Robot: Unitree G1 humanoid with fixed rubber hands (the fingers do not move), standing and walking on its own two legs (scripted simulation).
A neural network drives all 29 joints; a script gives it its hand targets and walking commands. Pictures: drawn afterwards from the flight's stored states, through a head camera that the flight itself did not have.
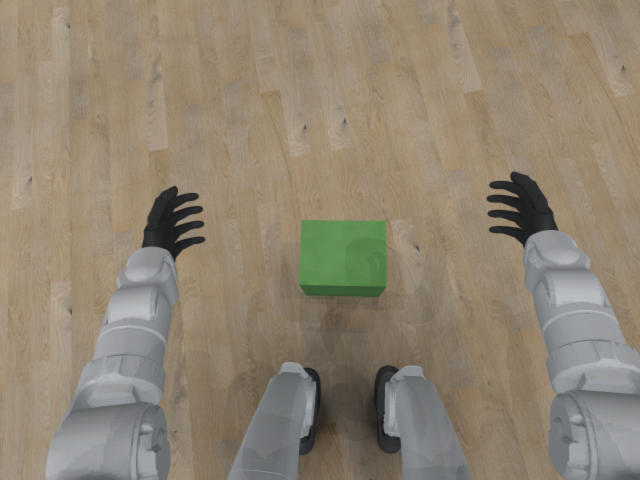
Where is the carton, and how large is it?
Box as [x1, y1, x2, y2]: [299, 220, 386, 296]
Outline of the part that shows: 302,220 299,285 306,294 378,296 386,286 385,221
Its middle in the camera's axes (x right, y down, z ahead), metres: +0.05 +0.04 +0.99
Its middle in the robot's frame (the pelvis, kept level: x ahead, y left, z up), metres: +0.48 +0.03 -0.58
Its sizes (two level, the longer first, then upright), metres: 0.200 0.156 0.194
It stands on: the floor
